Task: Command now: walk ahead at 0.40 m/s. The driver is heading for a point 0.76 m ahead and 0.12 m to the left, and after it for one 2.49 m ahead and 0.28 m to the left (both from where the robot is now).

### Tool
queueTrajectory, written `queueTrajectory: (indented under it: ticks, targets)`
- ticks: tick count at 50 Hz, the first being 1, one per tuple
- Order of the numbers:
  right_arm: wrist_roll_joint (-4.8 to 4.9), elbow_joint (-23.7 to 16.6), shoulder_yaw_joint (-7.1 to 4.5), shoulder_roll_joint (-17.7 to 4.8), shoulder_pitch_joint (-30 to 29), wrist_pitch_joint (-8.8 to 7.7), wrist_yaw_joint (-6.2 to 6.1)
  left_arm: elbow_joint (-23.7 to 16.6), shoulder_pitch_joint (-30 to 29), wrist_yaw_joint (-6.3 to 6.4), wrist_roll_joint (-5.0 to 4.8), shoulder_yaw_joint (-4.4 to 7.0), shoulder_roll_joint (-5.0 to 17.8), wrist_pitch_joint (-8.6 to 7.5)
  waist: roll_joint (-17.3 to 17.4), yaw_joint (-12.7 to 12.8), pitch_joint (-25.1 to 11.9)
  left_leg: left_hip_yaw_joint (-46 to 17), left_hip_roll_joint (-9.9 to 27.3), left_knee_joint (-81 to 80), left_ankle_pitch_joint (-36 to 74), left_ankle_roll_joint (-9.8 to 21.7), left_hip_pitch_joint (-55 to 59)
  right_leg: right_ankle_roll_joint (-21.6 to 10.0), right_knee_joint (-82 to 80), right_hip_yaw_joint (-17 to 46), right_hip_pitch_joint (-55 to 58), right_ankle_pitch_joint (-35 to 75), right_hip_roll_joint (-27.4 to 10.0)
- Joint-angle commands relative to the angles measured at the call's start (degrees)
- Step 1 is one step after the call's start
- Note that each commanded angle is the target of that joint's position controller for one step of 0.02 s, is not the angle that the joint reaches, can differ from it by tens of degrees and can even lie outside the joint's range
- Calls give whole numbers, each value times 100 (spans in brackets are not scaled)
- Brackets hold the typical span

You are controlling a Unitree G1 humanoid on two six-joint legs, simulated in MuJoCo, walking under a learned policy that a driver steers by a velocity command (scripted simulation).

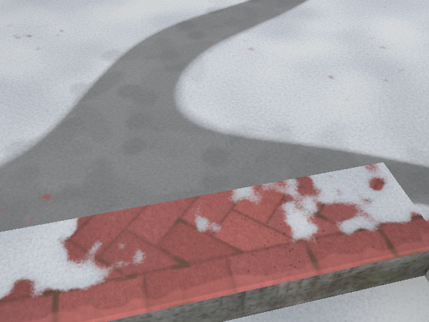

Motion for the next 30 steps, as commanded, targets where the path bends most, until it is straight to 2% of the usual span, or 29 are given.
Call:
queueTrajectory:
  ticks: [1,2,3,5,6,7,8,9,10,11,12,13,14,15,16,17,18,19,20,21,22,23,24,25,26,27,28,29,30]
  targets:
    - [-6,-1268,150,198,-1720,-235,5,389,920,7,51,24,490,-164,-488,185,801,-225,214,4155,-198,225,-4400,-1269,-1691,2664,1660,-425,-2124]
    - [-33,-1419,238,363,-1812,-191,-10,551,948,-26,38,-69,263,-220,-313,62,763,-375,183,4751,-316,334,-4828,-1022,-1550,2325,1544,-373,-2036]
    - [-5,-1605,339,552,-1926,-134,-37,703,971,-59,10,-141,135,-276,-269,-69,815,-478,148,5039,-424,402,-5146,-814,-1531,2063,1278,-354,-2051]
    - [87,-1992,513,807,-2400,-38,-87,912,846,-115,50,-209,164,-350,-473,-193,1107,-425,87,5586,-592,460,-5655,-671,-1839,1721,633,-476,-2072]
    - [120,-2191,571,793,-2671,15,-113,969,685,-146,11,-234,252,-393,-399,-320,1313,-334,140,5216,-624,438,-5712,-576,-2110,1489,222,-829,-2007]
    - [102,-2495,693,804,-3123,39,-99,1111,582,-137,-119,-283,234,-345,-269,-442,1575,-33,359,3947,-510,416,-5361,-335,-2476,1100,-469,-1070,-1695]
    - [130,-2672,717,700,-3378,59,-81,1204,525,-75,-150,-336,265,-299,-305,-370,1690,372,405,3200,-356,320,-4920,-387,-2940,906,-934,-762,-1509]
    - [121,-2660,727,545,-3114,120,12,1222,525,70,-240,-360,266,-226,-346,-420,1539,583,595,1931,70,268,-3811,-582,-3496,703,-1244,256,-1397]
    - [101,-2619,719,571,-2927,140,50,1244,484,141,-377,-377,305,-222,-396,-447,1332,641,620,1166,363,324,-2624,-647,-3706,460,-1334,1437,-1391]
    - [134,-2353,714,624,-2426,138,60,1085,264,131,-410,-375,422,-251,-213,-542,848,1079,361,751,493,434,-1293,-682,-3491,37,-1468,3331,-1318]
    - [190,-2135,658,511,-2006,133,24,1035,341,115,-501,-298,745,-269,-551,-672,146,1264,31,282,303,465,-275,-773,-2636,-125,-873,6501,-1334]
    - [196,-1823,500,253,-1281,128,-6,947,367,92,-525,-179,1098,-304,-804,-987,-583,1345,-318,103,206,481,393,-712,-1474,-34,-145,8916,-1577]
    - [111,-1628,352,0,-510,105,-49,926,266,17,-547,-24,1432,-320,-1174,-1422,-1114,1201,-466,-730,189,523,845,-543,-189,31,574,9930,-1654]
    - [-45,-1510,215,-368,-172,49,-54,838,117,-103,-458,97,1533,-349,-1192,-1586,-1424,689,-496,-1996,61,546,1476,-297,1263,108,682,9179,-1436]
    - [-288,-1286,-3,-988,278,26,-96,622,235,-224,-253,84,1086,-480,-339,-1372,-1517,-1680,644,-3154,-87,829,2327,-105,3343,483,-566,5538,-867]
    - [-117,-1012,-242,-1650,290,62,-105,200,284,-460,-173,-19,191,-515,1549,-1011,-1854,-4896,1731,-5751,175,1091,2820,142,5838,1053,-2389,618,504]
    - [-122,-1103,-263,-1364,-439,14,-65,-7,103,-462,0,-24,-57,-426,755,-583,-1661,-5283,1972,-6216,-1303,859,2213,35,7440,1866,-3001,1019,223]
    - [-48,-898,-137,-749,-1018,-94,7,-343,-403,-435,103,-45,-119,-388,201,-190,-710,-4548,1743,-6138,-2603,614,1270,-44,7758,1383,-3436,1645,-118]
    - [-27,-542,-26,-231,-1051,-174,68,-553,-785,-384,159,-93,-262,-349,-207,-61,130,-3616,1604,-5743,-2333,497,455,-120,8012,1091,-3855,1950,-272]
    - [-73,-273,58,153,-932,-269,90,-750,-1127,-310,126,-137,-422,-289,-195,3,331,-2921,1462,-5552,-1522,512,26,-229,8620,1148,-4132,1911,-263]
    - [-140,19,130,406,-771,-325,110,-839,-1090,-293,31,-223,-571,-189,-110,155,385,-2305,1290,-5598,-1008,393,-21,-306,8977,1179,-4445,1756,-221]
    - [-167,262,139,449,-456,-358,137,-960,-1127,-271,-2,-336,-868,-98,-62,250,481,-1788,1188,-5585,-535,244,112,-380,9125,1266,-4903,1614,-212]
    - [-140,441,146,441,-276,-396,183,-1038,-1271,-227,-64,-396,-941,-12,4,227,627,-1436,1104,-5657,-22,228,235,-393,9353,1292,-5370,1399,-153]
    - [-104,420,141,356,-273,-433,201,-1028,-1245,-218,-61,-402,-873,57,-83,285,681,-1053,1035,-5773,53,172,218,-361,8822,1236,-5481,1285,-232]
    - [-101,417,174,307,-312,-481,227,-1167,-1556,-182,-69,-420,-783,115,-178,275,853,-758,916,-5970,370,110,-40,-306,8428,1059,-5436,1186,-212]
    - [-112,341,208,246,-333,-529,227,-1177,-1689,-154,-59,-393,-670,142,-300,253,836,-522,822,-6083,854,45,-118,-240,8135,772,-5306,1393,-197]
    - [-142,490,200,93,54,-600,222,-1256,-2072,-89,-89,-441,-820,185,9,58,801,-597,900,-6242,1375,190,196,-214,8982,351,-5773,1146,-46]
    - [-86,504,197,-18,213,-637,205,-1417,-2276,-47,-63,-475,-813,191,-23,93,801,-540,858,-6334,1267,179,454,-214,8794,301,-6021,983,-232]
    - [-39,643,201,-96,491,-664,199,-1519,-2601,12,-90,-517,-878,179,22,-25,788,-679,917,-6365,1551,224,974,-272,9218,231,-6657,611,-190]
Velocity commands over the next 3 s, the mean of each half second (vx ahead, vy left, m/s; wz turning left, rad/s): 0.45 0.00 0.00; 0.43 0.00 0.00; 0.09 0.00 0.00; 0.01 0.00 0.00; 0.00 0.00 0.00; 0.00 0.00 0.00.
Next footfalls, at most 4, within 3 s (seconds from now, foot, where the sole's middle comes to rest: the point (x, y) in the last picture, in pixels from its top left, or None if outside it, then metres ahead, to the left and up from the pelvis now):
0.30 left None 0.32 0.14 -0.62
0.82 right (228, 241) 0.66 0.03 -0.47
1.32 left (170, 197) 0.81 0.20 -0.47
1.58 right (238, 216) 0.74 0.00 -0.47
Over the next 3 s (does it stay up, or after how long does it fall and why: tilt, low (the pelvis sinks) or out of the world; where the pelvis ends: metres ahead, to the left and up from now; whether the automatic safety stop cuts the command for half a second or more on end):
stays up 0.74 0.11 0.31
